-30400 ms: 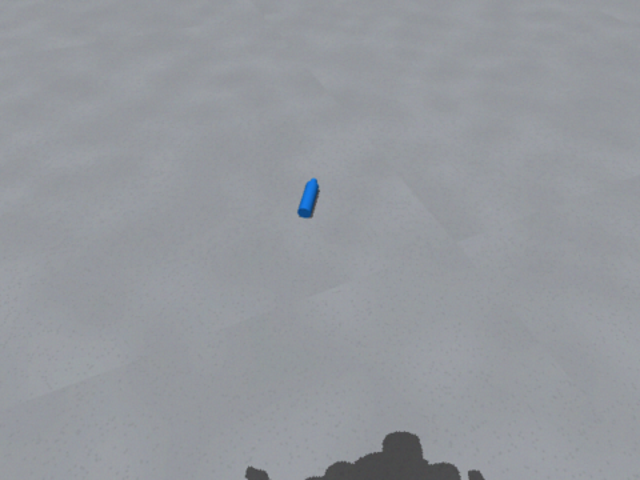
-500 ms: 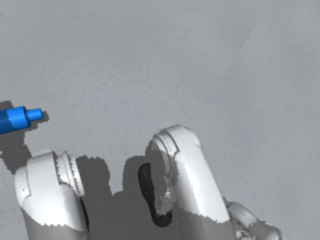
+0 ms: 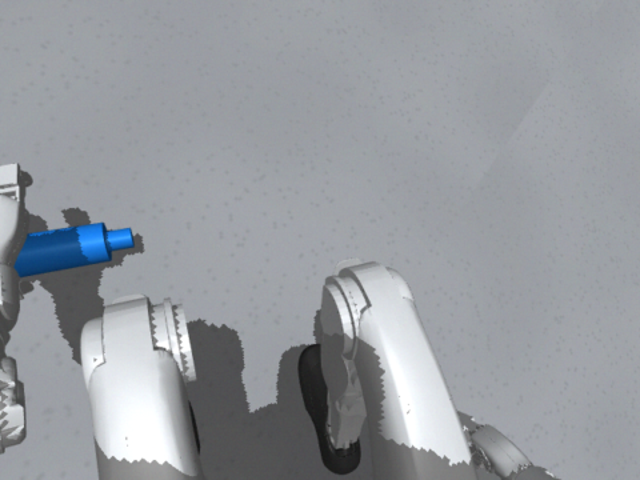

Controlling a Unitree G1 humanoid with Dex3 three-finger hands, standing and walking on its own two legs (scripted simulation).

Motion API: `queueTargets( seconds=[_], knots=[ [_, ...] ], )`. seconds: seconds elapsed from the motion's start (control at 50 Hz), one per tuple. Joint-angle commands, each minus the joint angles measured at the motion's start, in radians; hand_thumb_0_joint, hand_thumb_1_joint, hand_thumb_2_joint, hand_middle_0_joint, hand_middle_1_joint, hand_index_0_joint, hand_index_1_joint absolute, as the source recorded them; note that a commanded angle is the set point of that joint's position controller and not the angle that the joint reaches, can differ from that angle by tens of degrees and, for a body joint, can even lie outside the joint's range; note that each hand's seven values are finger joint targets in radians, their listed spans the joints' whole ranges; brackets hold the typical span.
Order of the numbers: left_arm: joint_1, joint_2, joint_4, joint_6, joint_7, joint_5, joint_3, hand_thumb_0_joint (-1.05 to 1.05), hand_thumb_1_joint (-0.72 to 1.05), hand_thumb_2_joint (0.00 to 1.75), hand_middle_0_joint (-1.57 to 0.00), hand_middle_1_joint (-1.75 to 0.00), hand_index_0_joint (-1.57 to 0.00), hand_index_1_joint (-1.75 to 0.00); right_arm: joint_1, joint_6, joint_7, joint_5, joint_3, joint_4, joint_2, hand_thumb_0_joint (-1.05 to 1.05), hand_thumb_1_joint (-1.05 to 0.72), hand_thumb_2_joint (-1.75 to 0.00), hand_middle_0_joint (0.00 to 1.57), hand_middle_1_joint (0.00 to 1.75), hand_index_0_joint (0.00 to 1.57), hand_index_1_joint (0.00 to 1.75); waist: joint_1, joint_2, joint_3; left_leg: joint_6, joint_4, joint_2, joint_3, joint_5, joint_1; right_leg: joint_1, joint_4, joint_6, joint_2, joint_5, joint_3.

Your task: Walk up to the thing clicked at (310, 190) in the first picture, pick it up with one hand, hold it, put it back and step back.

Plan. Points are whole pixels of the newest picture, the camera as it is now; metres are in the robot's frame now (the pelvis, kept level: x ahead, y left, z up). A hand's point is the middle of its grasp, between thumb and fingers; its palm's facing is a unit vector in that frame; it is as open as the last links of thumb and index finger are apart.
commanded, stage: withdraw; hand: left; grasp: from above
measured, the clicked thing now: (52, 250) +0.41 +0.30 -0.27
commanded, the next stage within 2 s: home in 0.58 s
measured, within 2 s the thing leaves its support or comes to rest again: neither
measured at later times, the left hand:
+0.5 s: hand out of the picture +0.33 +0.32 -0.08, palm faces -0.50 -0.10 -0.86, open 13.9 cm
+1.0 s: hand out of the picture +0.41 +0.31 -0.09, palm faces -0.31 -0.23 -0.92, open 11.8 cm
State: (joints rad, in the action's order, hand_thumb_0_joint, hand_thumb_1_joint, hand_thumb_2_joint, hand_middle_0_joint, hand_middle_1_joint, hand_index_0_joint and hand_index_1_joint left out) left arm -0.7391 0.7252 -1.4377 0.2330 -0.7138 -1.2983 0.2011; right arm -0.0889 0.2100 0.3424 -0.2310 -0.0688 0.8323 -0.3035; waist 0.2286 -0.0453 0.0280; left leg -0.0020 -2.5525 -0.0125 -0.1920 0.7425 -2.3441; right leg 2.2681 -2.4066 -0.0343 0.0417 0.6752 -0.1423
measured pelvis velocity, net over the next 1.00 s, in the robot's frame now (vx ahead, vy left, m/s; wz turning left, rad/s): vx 0.00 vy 0.00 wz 0.09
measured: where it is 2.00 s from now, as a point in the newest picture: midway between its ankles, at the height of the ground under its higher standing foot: (261, 459)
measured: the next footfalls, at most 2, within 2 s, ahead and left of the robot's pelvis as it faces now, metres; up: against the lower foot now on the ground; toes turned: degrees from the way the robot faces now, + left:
none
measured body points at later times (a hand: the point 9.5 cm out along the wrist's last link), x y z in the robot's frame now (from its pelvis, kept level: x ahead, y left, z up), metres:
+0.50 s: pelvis -0.02 -0.01 +0.07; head +0.17 +0.06 +0.48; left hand +0.35 +0.32 -0.03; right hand +0.14 -0.28 -0.04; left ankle +0.06 +0.12 -0.27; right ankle +0.10 -0.12 -0.27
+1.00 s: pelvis +0.00 +0.00 +0.06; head +0.21 +0.06 +0.45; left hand +0.42 +0.32 -0.04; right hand +0.06 -0.25 -0.07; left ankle +0.06 +0.12 -0.27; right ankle +0.10 -0.12 -0.27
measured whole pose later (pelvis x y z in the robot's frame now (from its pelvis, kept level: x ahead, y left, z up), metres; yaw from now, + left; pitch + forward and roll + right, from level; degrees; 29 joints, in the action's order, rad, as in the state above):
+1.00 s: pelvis +0.00 +0.00 +0.06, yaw +5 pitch +36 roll -7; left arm -0.77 0.58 -1.22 0.11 -0.41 -1.04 0.12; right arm -0.20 0.09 0.20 -0.11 0.01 0.79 -0.24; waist 0.18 0.05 0.13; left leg 0.01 -2.32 0.00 -0.10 0.70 -2.25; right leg 2.20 -2.24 -0.03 0.02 0.68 -0.06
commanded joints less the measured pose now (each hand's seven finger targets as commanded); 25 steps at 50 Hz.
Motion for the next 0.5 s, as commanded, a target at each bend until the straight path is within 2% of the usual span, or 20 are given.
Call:
queueTargets(
  seconds=[0.0, 0.02, 0.04, 0.06, 0.08, 0.1, 0.14, 0.16, 0.18, 0.2, 0.24, 0.26, 0.3, 0.36, 0.38, 0.4, 0.44, 0.48],
  knots=[
    [-0.239, 0.186, 0.244, -0.107, 0.071, 0.089, -0.047, 0.00, -0.50, 0.99, -0.08, -0.99, -0.08, -0.99, -0.133, -0.027, -0.020, 0.083, 0.147, -0.036, -0.270, 0.00, -0.89, -0.90, 0.20, 0.30, 0.20, 0.30, -0.082, 0.500, 0.747, 0.003, 0.416, 0.008, 0.125, -0.211, 0.590, -0.261, 0.249, 0.081, 0.018, -0.218, -0.034],
    [-0.237, 0.132, 0.239, -0.127, 0.114, 0.105, -0.091, 0.00, -0.50, 0.99, -0.08, -0.99, -0.08, -0.99, -0.143, -0.033, -0.027, 0.093, 0.159, -0.036, -0.261, 0.00, -0.89, -0.90, 0.20, 0.30, 0.20, 0.30, -0.074, 0.450, 0.720, 0.009, 0.440, 0.007, 0.124, -0.175, 0.592, -0.250, 0.280, 0.081, 0.019, -0.189, -0.028],
    [-0.229, 0.123, 0.305, -0.140, 0.149, 0.122, -0.094, 0.00, -0.50, 1.00, -0.07, -0.99, -0.07, -0.99, -0.157, -0.043, -0.036, 0.107, 0.176, -0.042, -0.262, 0.00, -0.89, -0.90, 0.20, 0.30, 0.20, 0.30, -0.083, 0.431, 0.748, 0.012, 0.464, 0.008, 0.122, -0.172, 0.603, -0.276, 0.307, 0.081, 0.017, -0.186, -0.020],
    [-0.243, 0.146, 0.363, -0.150, 0.184, 0.134, -0.084, 0.00, -0.50, 1.00, -0.08, -0.99, -0.08, -0.99, -0.162, -0.051, -0.046, 0.117, 0.189, -0.069, -0.271, 0.00, -0.89, -0.90, 0.20, 0.30, 0.20, 0.30, -0.079, 0.404, 0.775, 0.017, 0.474, 0.011, 0.122, -0.192, 0.617, -0.317, 0.326, 0.080, 0.016, -0.209, -0.009],
    [-0.234, 0.043, 0.339, -0.162, 0.231, 0.153, -0.166, 0.00, -0.50, 0.99, -0.09, -0.98, -0.09, -0.98, -0.189, -0.067, -0.053, 0.127, 0.184, -0.049, -0.245, 0.00, -0.90, -0.90, 0.20, 0.30, 0.20, 0.30, -0.057, 0.343, 0.743, 0.024, 0.489, 0.013, 0.126, -0.177, 0.605, -0.339, 0.361, 0.079, 0.020, -0.199, -0.002],
    [-0.230, -0.006, 0.383, -0.167, 0.271, 0.175, -0.197, 0.00, -0.50, 1.00, -0.09, -0.98, -0.08, -0.99, -0.191, -0.079, -0.061, 0.135, 0.189, -0.065, -0.230, 0.00, -0.90, -0.90, 0.20, 0.30, 0.20, 0.30, -0.042, 0.284, 0.733, 0.030, 0.499, 0.015, 0.124, -0.165, 0.588, -0.375, 0.393, 0.077, 0.021, -0.191, 0.001],
    [-0.212, 0.040, 0.409, -0.170, 0.341, 0.207, -0.183, 0.00, -0.49, 0.99, -0.11, -0.97, -0.10, -0.98, -0.181, -0.096, -0.088, 0.157, 0.187, -0.109, -0.232, 0.00, -0.90, -0.90, 0.20, 0.30, 0.20, 0.30, -0.050, 0.212, 0.709, 0.039, 0.503, 0.022, 0.128, -0.177, 0.558, -0.433, 0.427, 0.072, 0.015, -0.205, 0.019],
    [-0.197, 0.080, 0.412, -0.161, 0.369, 0.202, -0.157, 0.00, -0.49, 1.00, -0.10, -0.98, -0.09, -0.99, -0.171, -0.103, -0.104, 0.159, 0.189, -0.134, -0.232, 0.00, -0.90, -0.90, 0.20, 0.30, 0.20, 0.30, -0.060, 0.172, 0.712, 0.043, 0.500, 0.026, 0.139, -0.192, 0.541, -0.479, 0.440, 0.071, 0.017, -0.213, 0.027],
    [-0.160, 0.070, 0.384, -0.153, 0.397, 0.200, -0.169, 0.00, -0.50, 1.00, -0.10, -0.98, -0.09, -0.99, -0.174, -0.113, -0.114, 0.161, 0.184, -0.137, -0.222, 0.00, -0.90, -0.90, 0.20, 0.30, 0.20, 0.30, -0.057, 0.119, 0.670, 0.048, 0.504, 0.029, 0.144, -0.187, 0.506, -0.506, 0.456, 0.069, 0.016, -0.203, 0.033],
    [-0.152, 0.024, 0.376, -0.142, 0.420, 0.206, -0.197, 0.00, -0.50, 1.00, -0.10, -0.99, -0.09, -1.00, -0.167, -0.119, -0.123, 0.164, 0.174, -0.150, -0.203, 0.00, -0.90, -0.90, 0.20, 0.30, 0.20, 0.30, -0.054, 0.078, 0.635, 0.051, 0.505, 0.033, 0.150, -0.171, 0.470, -0.512, 0.475, 0.067, 0.016, -0.179, 0.039],
    [-0.135, 0.017, 0.349, -0.118, 0.448, 0.211, -0.186, 0.00, -0.51, 1.01, -0.09, -1.00, -0.08, -1.01, -0.169, -0.125, -0.147, 0.167, 0.158, -0.152, -0.195, 0.00, -0.90, -0.90, 0.20, 0.30, 0.20, 0.30, -0.063, 0.035, 0.571, 0.055, 0.506, 0.040, 0.160, -0.143, 0.437, -0.497, 0.505, 0.069, 0.011, -0.125, 0.049],
    [-0.143, 0.036, 0.357, -0.099, 0.455, 0.203, -0.182, 0.00, -0.52, 1.01, -0.08, -1.00, -0.08, -1.01, -0.165, -0.129, -0.158, 0.168, 0.149, -0.154, -0.186, 0.00, -0.90, -0.90, 0.20, 0.30, 0.20, 0.30, -0.073, 0.056, 0.562, 0.052, 0.516, 0.042, 0.170, -0.139, 0.442, -0.503, 0.506, 0.070, 0.010, -0.113, 0.054],
    [-0.148, 0.101, 0.345, -0.063, 0.454, 0.171, -0.148, 0.00, -0.51, 1.01, -0.10, -1.00, -0.09, -1.01, -0.146, -0.136, -0.179, 0.167, 0.139, -0.162, -0.189, 0.00, -0.90, -0.90, 0.20, 0.30, 0.20, 0.30, -0.092, 0.065, 0.532, 0.050, 0.518, 0.047, 0.179, -0.114, 0.439, -0.483, 0.516, 0.075, 0.010, -0.066, 0.065],
    [-0.185, 0.121, 0.348, 0.003, 0.424, 0.132, -0.133, 0.00, -0.50, 1.00, -0.11, -0.98, -0.10, -0.99, -0.134, -0.143, -0.199, 0.157, 0.126, -0.158, -0.182, 0.00, -0.90, -0.90, 0.20, 0.30, 0.20, 0.30, -0.092, 0.082, 0.550, 0.049, 0.501, 0.048, 0.185, -0.108, 0.436, -0.471, 0.505, 0.074, 0.011, -0.053, 0.074],
    [-0.195, 0.133, 0.346, 0.020, 0.408, 0.117, -0.122, 0.00, -0.49, 0.99, -0.10, -0.99, -0.10, -0.99, -0.133, -0.143, -0.202, 0.154, 0.123, -0.153, -0.176, 0.00, -0.90, -0.90, 0.20, 0.30, 0.20, 0.30, -0.103, 0.113, 0.564, 0.046, 0.506, 0.050, 0.190, -0.112, 0.450, -0.471, 0.496, 0.076, 0.011, -0.053, 0.079],
    [-0.207, 0.135, 0.328, 0.034, 0.391, 0.101, -0.127, 0.00, -0.50, 1.00, -0.09, -1.00, -0.09, -1.00, -0.128, -0.141, -0.205, 0.148, 0.121, -0.146, -0.174, 0.00, -0.90, -0.90, 0.20, 0.30, 0.20, 0.30, -0.097, 0.127, 0.557, 0.044, 0.502, 0.047, 0.191, -0.109, 0.455, -0.452, 0.488, 0.076, 0.012, -0.050, 0.078],
    [-0.257, 0.153, 0.309, 0.063, 0.348, 0.077, -0.109, 0.00, -0.50, 1.00, -0.09, -0.99, -0.08, -0.99, -0.134, -0.137, -0.214, 0.131, 0.121, -0.132, -0.182, 0.00, -0.90, -0.90, 0.20, 0.30, 0.20, 0.30, -0.091, 0.144, 0.587, 0.042, 0.485, 0.046, 0.186, -0.112, 0.478, -0.419, 0.473, 0.077, 0.013, -0.046, 0.071],
    [-0.318, 0.146, 0.270, 0.085, 0.304, 0.049, -0.124, 0.00, -0.50, 0.99, -0.08, -1.00, -0.08, -1.00, -0.144, -0.130, -0.219, 0.113, 0.115, -0.117, -0.185, 0.00, -0.89, -0.90, 0.20, 0.30, 0.20, 0.30, -0.067, 0.183, 0.605, 0.037, 0.468, 0.045, 0.182, -0.114, 0.496, -0.380, 0.448, 0.077, 0.009, -0.048, 0.061]
  ],
)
